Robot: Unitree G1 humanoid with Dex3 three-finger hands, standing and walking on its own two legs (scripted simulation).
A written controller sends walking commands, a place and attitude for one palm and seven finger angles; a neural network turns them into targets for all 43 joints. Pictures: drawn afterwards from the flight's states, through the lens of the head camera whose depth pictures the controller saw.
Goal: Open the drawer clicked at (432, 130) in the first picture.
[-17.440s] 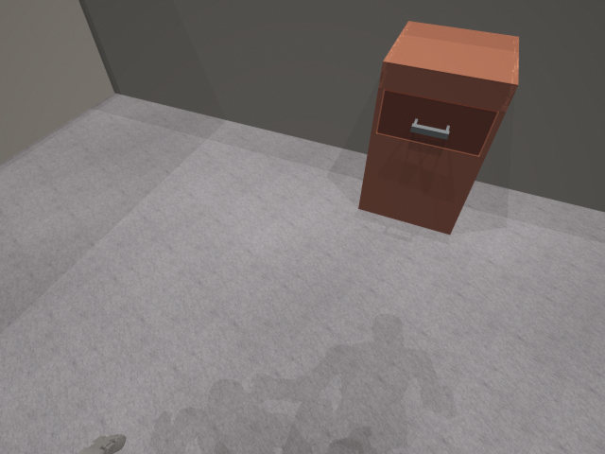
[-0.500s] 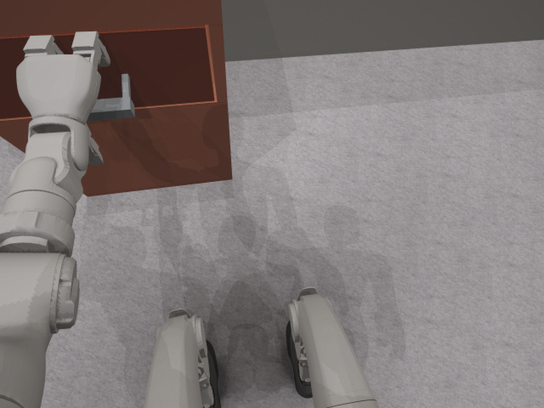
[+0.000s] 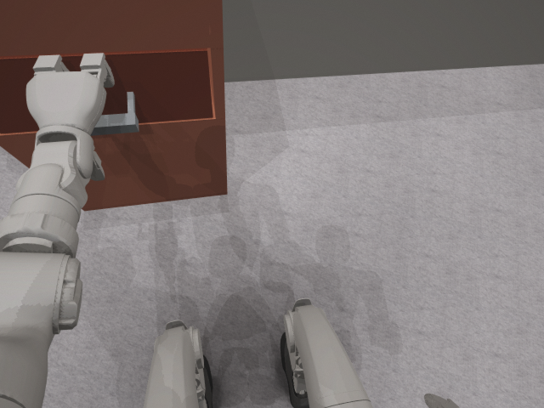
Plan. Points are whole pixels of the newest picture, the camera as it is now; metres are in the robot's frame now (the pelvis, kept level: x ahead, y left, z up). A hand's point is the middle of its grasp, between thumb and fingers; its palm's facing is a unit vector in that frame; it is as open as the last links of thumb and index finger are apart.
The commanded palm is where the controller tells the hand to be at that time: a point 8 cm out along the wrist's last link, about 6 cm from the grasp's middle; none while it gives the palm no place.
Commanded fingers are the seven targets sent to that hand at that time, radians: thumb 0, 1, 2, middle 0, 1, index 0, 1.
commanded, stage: move the hooked fingers above the handle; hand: left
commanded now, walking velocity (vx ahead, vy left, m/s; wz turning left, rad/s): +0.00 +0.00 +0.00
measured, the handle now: (95, 113) +0.60 +0.22 -0.08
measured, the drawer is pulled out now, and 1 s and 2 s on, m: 0.00 0.00 0.00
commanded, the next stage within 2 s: lower the fingers behind the handle in 1.22 s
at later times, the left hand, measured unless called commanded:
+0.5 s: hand (80, 106) +0.55 +0.21 +0.00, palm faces -0.06 +0.01 -1.00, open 13.7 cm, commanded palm +0.53 +0.20 +0.03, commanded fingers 0.00 -0.50 0.30 -0.30 -1.20 -0.30 -1.20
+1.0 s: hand (65, 106) +0.56 +0.23 +0.00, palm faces -0.03 +0.06 -1.00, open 13.5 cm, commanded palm +0.54 +0.19 +0.03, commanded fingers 0.00 -0.50 0.30 -0.30 -1.20 -0.30 -1.20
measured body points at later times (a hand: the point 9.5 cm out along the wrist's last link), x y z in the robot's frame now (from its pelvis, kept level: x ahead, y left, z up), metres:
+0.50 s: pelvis +0.00 -0.01 +0.01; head +0.18 +0.00 +0.42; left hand +0.55 +0.20 +0.06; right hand +0.02 -0.28 -0.11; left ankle +0.04 +0.12 -0.57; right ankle +0.06 -0.15 -0.57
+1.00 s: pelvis -0.01 +0.00 +0.00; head +0.19 +0.02 +0.41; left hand +0.55 +0.22 +0.05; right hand +0.02 -0.27 -0.12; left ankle +0.04 +0.12 -0.57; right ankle +0.06 -0.15 -0.57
